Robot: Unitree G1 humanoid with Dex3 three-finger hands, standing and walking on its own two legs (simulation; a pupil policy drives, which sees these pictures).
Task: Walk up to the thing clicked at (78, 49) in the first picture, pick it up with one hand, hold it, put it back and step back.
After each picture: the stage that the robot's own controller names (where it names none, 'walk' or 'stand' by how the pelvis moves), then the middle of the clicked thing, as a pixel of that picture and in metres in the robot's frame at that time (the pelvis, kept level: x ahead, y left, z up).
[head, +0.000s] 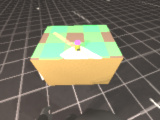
stand; (77, 46) +0.76 +0.16 -0.07
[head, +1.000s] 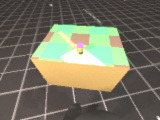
walk; (80, 49) +0.68 +0.16 -0.07
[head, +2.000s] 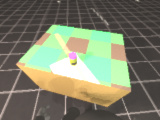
stand; (73, 59) +0.50 +0.18 -0.05
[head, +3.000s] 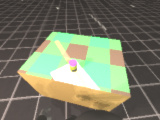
stand; (73, 66) +0.48 +0.17 -0.08
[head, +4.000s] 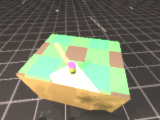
stand; (72, 68) +0.46 +0.17 -0.08
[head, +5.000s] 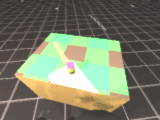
stand; (71, 68) +0.45 +0.18 -0.08
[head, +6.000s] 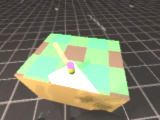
stand; (71, 68) +0.45 +0.18 -0.08
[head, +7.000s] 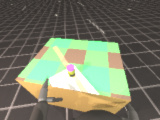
rise first; (71, 71) +0.44 +0.20 -0.07
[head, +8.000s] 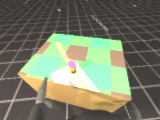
go down; (72, 67) +0.46 +0.19 -0.07
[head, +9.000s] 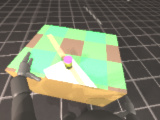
go down; (68, 62) +0.47 +0.17 -0.06
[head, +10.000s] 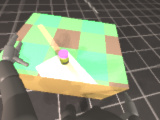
go down; (64, 57) +0.46 +0.18 -0.02
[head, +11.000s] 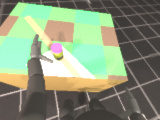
close in; (58, 52) +0.47 +0.19 +0.02
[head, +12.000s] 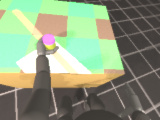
close; (50, 44) +0.51 +0.20 +0.04
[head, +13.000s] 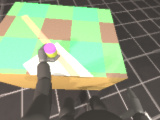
lift; (51, 53) +0.46 +0.21 +0.03
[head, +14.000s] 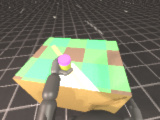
lift; (65, 65) +0.32 +0.16 +0.16
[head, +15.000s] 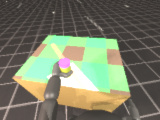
hold; (65, 68) +0.33 +0.17 +0.11
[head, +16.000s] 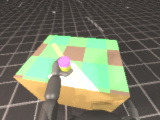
hold; (65, 66) +0.33 +0.17 +0.13
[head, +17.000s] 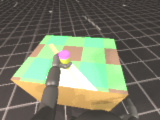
crouch; (65, 60) +0.39 +0.17 +0.12
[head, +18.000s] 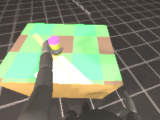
lower; (55, 46) +0.49 +0.20 +0.10
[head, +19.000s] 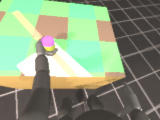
lower; (49, 46) +0.50 +0.20 +0.03
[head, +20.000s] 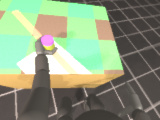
lower; (49, 45) +0.51 +0.20 +0.04
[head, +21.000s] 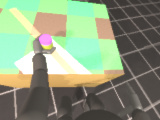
lower; (47, 45) +0.51 +0.21 +0.03
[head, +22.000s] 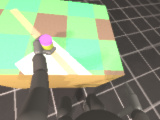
lower; (47, 45) +0.51 +0.21 +0.03
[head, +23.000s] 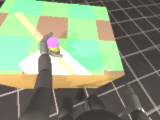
open; (54, 47) +0.51 +0.18 +0.03
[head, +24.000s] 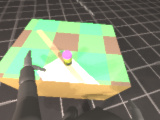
sink last; (67, 58) +0.47 +0.16 -0.01
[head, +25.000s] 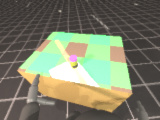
stand; (73, 62) +0.50 +0.18 -0.03
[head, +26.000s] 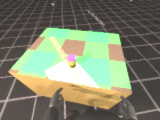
stand; (71, 61) +0.48 +0.17 -0.03
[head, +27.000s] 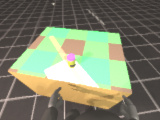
stand; (71, 61) +0.48 +0.18 -0.02
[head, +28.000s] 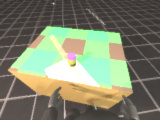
stand; (72, 60) +0.49 +0.17 -0.01
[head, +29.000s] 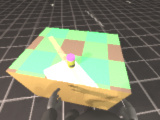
stand; (71, 61) +0.48 +0.17 -0.02
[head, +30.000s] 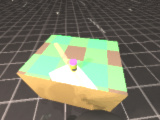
stand; (73, 65) +0.50 +0.17 -0.07
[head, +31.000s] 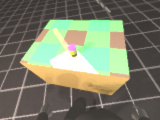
walk; (73, 51) +0.56 +0.20 -0.05
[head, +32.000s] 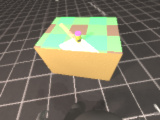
walk; (78, 37) +0.84 +0.19 -0.06
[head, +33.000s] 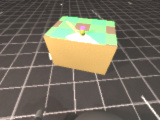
stand; (82, 31) +1.08 +0.16 -0.06
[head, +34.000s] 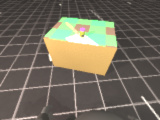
stand; (82, 32) +1.07 +0.14 -0.08
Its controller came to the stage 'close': yes
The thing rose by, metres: 0.21
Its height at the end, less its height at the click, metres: +0.00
